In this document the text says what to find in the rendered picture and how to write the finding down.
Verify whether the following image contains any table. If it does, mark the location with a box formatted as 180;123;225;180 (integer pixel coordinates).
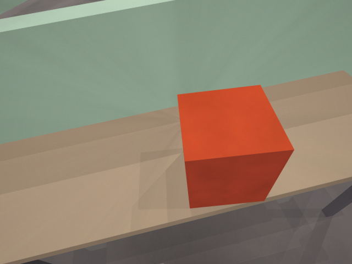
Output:
0;70;352;264

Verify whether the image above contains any carton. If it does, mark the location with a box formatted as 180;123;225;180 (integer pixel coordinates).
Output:
177;85;294;208

